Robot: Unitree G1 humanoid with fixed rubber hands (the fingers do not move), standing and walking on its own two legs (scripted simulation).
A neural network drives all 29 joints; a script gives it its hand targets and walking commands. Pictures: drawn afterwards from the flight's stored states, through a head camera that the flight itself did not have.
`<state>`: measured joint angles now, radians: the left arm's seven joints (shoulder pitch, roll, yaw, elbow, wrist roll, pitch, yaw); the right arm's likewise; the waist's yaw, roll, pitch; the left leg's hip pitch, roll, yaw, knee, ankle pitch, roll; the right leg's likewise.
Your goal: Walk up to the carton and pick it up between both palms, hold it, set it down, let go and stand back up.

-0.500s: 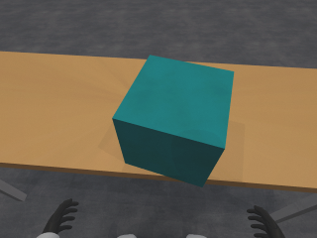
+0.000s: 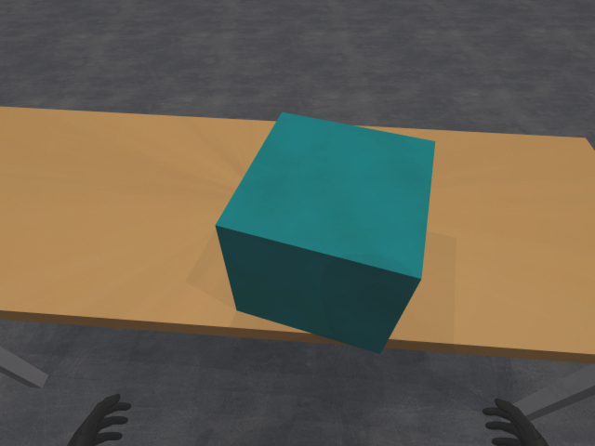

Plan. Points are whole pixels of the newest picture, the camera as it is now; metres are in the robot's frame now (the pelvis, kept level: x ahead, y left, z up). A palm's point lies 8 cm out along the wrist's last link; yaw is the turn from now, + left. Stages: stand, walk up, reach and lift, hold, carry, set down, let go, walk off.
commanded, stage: stand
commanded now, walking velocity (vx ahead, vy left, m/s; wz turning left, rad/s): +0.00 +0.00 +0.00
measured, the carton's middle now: (330, 230) +0.43 -0.03 +0.02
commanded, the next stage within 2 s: walk up in 1.66 s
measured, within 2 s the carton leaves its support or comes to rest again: neither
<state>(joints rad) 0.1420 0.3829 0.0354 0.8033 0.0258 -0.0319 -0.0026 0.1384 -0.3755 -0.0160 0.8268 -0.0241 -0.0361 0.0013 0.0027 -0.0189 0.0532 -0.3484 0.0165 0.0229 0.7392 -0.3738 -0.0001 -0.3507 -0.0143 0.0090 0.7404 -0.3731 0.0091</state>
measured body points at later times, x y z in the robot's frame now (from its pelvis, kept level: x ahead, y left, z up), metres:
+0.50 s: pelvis +0.00 +0.00 +0.02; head +0.01 +0.01 +0.47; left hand +0.12 +0.31 -0.09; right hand +0.12 -0.31 -0.09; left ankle +0.01 +0.12 -0.71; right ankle +0.01 -0.13 -0.71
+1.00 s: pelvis +0.00 +0.00 +0.03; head +0.01 +0.01 +0.48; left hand +0.11 +0.31 -0.09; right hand +0.11 -0.31 -0.08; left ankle +0.01 +0.12 -0.71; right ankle +0.01 -0.13 -0.71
